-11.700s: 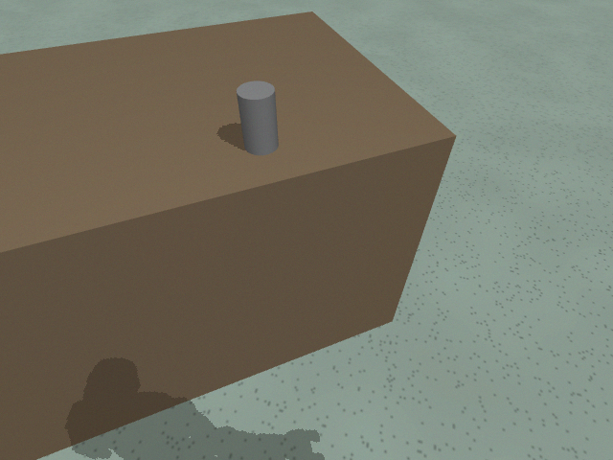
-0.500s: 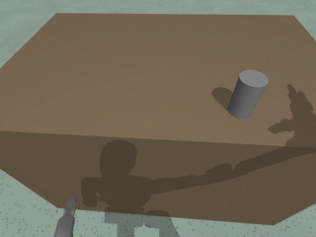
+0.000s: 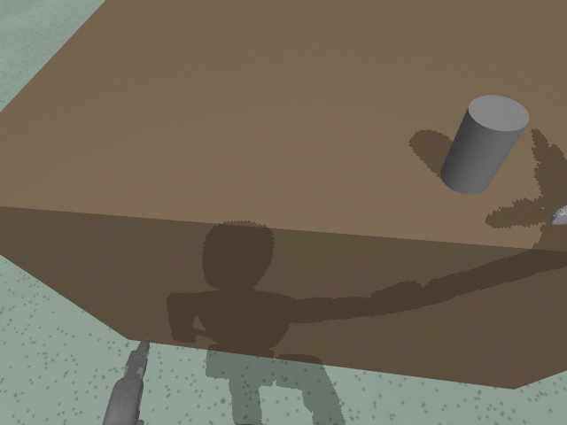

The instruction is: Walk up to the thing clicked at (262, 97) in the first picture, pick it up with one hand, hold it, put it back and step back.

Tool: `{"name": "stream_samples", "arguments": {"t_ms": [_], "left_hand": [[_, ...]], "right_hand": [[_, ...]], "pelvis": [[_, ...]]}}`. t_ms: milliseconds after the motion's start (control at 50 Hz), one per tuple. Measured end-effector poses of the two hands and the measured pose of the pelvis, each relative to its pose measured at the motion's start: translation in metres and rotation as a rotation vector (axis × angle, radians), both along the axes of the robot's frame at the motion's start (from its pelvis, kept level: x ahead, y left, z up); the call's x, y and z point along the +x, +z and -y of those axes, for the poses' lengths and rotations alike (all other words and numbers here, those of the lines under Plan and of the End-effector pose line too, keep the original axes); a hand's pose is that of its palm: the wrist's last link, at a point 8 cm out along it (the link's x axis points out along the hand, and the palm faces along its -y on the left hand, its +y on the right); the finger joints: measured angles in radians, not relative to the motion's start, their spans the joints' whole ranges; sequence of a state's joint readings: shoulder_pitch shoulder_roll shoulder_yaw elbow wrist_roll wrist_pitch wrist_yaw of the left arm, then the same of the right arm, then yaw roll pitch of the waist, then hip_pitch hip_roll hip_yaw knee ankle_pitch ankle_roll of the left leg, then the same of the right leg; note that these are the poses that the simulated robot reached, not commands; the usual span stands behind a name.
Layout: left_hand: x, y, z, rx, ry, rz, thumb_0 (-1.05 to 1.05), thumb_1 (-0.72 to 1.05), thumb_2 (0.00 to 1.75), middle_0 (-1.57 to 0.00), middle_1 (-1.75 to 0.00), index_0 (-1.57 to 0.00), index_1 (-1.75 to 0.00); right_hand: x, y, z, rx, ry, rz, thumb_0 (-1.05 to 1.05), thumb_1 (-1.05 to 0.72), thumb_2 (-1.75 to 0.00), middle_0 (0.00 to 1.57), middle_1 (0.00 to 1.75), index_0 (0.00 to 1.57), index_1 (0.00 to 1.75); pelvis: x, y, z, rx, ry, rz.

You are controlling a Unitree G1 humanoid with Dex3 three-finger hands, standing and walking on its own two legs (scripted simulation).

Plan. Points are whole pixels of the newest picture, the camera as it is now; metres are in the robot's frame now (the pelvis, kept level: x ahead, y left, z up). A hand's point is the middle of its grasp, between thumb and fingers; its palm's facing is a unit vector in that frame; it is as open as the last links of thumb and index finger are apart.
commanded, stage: close in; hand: right
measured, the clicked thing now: (479, 147) +0.49 -0.20 +0.11
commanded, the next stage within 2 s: rest palm in 0.54 s
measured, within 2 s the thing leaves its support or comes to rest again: neither
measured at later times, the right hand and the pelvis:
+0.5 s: hand (506, 158) +0.47 -0.23 +0.12, palm faces +0.16 +0.99 +0.01, open 17.6 cm; pelvis +0.01 +0.00 -0.01, yaw +0 degrees
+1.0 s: hand (483, 150) +0.48 -0.20 +0.12, palm faces +0.21 +0.98 +0.01, open 16.6 cm; pelvis -0.01 +0.00 -0.01, yaw +1 degrees
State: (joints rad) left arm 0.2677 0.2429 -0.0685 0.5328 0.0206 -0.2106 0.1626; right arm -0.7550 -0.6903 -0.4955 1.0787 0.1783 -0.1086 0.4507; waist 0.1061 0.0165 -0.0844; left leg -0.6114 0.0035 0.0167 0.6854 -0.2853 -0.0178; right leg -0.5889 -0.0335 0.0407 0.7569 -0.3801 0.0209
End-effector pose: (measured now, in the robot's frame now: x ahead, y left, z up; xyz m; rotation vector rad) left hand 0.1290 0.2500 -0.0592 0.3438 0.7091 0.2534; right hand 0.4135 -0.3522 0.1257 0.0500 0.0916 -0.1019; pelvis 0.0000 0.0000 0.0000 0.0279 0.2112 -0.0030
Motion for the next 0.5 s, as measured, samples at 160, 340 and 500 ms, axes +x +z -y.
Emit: {"name": "stream_samples", "arguments": {"t_ms": [160,340,500], "left_hand": [[-0.002,0.000,-0.013,0.015,0.037,-0.009,-0.02,-0.53,0.05,-0.06,-0.06,-0.07,-0.07],[0.014,0.002,-0.004,-0.059,0.032,0.047,-0.01,-0.54,0.05,-0.06,-0.07,-0.07,-0.07],[0.011,-0.004,-0.005,-0.102,0.036,0.033,-0.01,-0.53,0.04,-0.06,-0.07,-0.07,-0.06]], "right_hand": [[0.024,-0.021,-0.034,-0.006,-0.049,0.055,-0.02,0.53,-0.04,0.05,0.04,0.05,0.04],[0.027,-0.003,-0.056,-0.036,-0.074,0.083,-0.02,0.55,-0.05,0.04,0.04,0.05,0.04],[0.025,-0.009,-0.071,-0.045,-0.060,0.070,-0.01,0.57,-0.05,0.03,0.04,0.04,0.05]], "pelvis": [[0.002,-0.008,0.002,0.004,0.015,-0.029],[0.010,-0.007,0.003,0.002,0.011,-0.015],[0.006,-0.010,0.001,-0.009,0.010,-0.008]]}}
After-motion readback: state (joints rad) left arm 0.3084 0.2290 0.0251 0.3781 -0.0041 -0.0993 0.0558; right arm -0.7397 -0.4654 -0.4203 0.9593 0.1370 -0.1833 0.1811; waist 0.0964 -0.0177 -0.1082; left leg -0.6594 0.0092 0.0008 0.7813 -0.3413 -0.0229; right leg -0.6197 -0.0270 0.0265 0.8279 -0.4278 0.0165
